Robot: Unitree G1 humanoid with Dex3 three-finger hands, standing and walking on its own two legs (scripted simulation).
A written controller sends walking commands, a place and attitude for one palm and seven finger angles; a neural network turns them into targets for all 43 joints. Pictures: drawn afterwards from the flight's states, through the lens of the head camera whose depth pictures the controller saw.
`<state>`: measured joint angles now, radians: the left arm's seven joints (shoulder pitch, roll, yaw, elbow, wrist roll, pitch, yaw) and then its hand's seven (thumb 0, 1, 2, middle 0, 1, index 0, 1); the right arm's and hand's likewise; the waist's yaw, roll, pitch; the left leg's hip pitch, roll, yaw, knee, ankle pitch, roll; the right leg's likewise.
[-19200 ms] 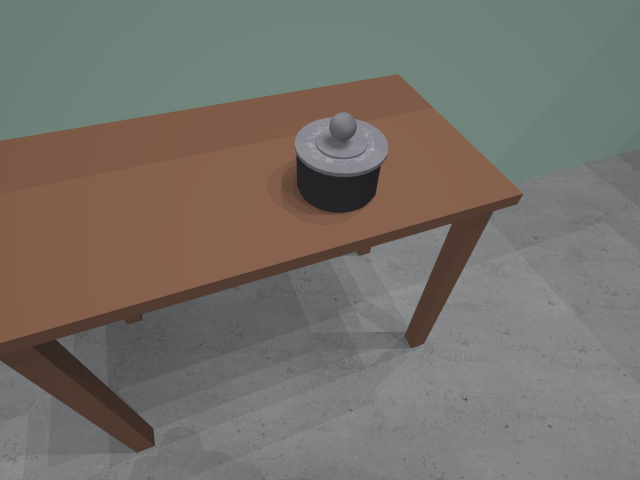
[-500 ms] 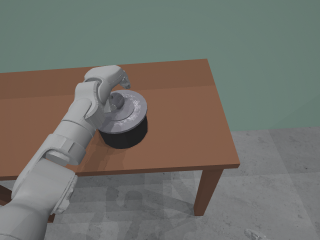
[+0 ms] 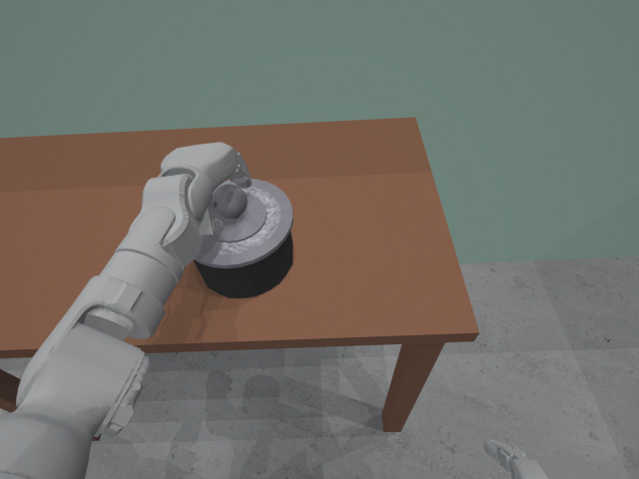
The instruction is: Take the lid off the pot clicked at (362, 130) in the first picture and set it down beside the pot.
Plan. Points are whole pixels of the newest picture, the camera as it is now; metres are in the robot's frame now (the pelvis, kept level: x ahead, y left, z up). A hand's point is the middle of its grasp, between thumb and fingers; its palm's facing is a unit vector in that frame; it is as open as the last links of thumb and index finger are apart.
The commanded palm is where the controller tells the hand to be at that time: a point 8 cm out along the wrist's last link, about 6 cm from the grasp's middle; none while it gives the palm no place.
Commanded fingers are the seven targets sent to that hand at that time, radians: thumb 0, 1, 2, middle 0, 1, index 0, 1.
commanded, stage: close the fingers and squeeze the knob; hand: left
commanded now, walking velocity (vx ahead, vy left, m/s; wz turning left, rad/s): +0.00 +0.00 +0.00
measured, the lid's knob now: (229, 201) +0.46 +0.14 +0.08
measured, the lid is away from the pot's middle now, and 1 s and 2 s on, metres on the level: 0.00 0.00 0.01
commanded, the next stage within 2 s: lift the lid straight up in 1.48 s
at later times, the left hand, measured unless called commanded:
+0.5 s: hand (209, 208) +0.43 +0.15 +0.11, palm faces -0.32 -0.09 -0.94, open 9.5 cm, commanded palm +0.42 +0.15 +0.17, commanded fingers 0.00 0.06 1.05 -0.61 -0.88 -0.61 -0.88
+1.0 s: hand (213, 205) +0.44 +0.15 +0.11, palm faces -0.33 -0.10 -0.94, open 8.4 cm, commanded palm +0.42 +0.16 +0.17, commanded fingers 0.00 0.30 0.98 -0.76 -1.01 -0.67 -0.95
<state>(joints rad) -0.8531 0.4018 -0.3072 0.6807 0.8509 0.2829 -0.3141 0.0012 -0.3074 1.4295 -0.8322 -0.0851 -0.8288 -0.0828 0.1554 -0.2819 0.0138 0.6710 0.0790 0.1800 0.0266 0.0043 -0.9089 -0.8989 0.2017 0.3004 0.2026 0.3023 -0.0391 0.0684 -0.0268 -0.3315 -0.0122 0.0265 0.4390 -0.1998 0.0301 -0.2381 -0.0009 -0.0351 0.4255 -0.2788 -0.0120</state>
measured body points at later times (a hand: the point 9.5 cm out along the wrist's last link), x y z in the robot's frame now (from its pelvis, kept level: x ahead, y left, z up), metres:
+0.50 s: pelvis -0.01 +0.00 +0.00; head +0.02 -0.02 +0.45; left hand +0.44 +0.16 +0.16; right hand +0.13 -0.24 -0.13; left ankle +0.01 +0.10 -0.74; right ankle -0.04 -0.11 -0.74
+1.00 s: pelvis +0.00 +0.00 +0.00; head +0.03 -0.02 +0.45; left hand +0.45 +0.15 +0.16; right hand +0.11 -0.25 -0.13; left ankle +0.01 +0.10 -0.74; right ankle -0.04 -0.11 -0.74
